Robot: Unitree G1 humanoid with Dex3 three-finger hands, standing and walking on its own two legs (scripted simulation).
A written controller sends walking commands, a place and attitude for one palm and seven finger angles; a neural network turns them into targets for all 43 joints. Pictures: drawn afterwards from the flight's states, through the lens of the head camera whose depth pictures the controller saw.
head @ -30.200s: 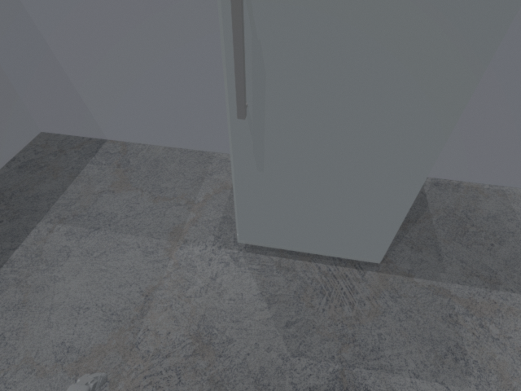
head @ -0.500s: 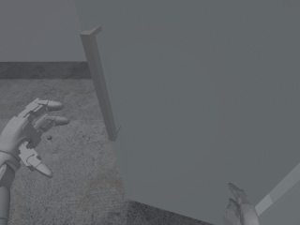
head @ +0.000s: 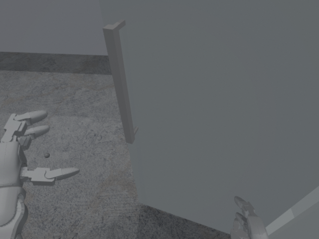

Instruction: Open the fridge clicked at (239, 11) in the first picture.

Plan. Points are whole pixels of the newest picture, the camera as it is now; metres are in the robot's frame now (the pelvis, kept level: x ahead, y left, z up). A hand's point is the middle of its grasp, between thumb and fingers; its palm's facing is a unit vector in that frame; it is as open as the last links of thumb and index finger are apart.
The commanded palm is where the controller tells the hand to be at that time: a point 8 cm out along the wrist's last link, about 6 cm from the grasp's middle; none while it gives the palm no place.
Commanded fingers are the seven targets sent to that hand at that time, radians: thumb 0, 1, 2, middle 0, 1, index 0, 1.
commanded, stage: draw the hand back to the body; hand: left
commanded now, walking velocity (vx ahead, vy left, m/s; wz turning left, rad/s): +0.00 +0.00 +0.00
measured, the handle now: (126, 93) +0.42 +0.15 +0.17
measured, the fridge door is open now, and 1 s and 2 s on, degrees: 76 76 76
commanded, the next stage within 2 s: step back with the hand held close in 0.82 s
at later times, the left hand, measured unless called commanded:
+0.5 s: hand (36, 164) +0.19 +0.26 +0.16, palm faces +0.47 -0.79 -0.39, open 8.3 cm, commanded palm +0.15 +0.30 +0.18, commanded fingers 0.00 0.90 0.90 -0.20 -0.30 -0.20 -0.30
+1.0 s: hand (37, 161) +0.19 +0.26 +0.18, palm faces +0.48 -0.79 -0.39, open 7.4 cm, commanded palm +0.14 +0.29 +0.18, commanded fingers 0.00 0.90 0.90 -0.20 -0.30 -0.20 -0.30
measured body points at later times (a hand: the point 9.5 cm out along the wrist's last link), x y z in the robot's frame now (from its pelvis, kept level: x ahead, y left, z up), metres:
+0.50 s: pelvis +0.01 -0.01 +0.00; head -0.02 -0.02 +0.45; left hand +0.16 +0.30 +0.18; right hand +0.20 -0.23 -0.07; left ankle +0.00 +0.09 -0.74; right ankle +0.00 -0.12 -0.74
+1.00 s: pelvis +0.00 -0.01 +0.01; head -0.02 -0.03 +0.45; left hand +0.16 +0.30 +0.20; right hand +0.19 -0.23 -0.07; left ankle +0.00 +0.09 -0.74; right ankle +0.00 -0.12 -0.74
